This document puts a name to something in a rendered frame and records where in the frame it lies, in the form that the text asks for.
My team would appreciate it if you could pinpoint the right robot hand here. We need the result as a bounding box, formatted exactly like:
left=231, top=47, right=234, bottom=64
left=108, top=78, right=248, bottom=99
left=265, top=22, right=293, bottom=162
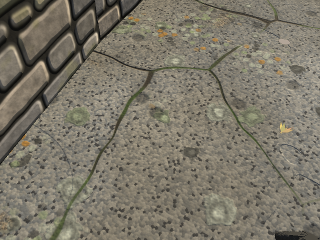
left=275, top=230, right=320, bottom=240

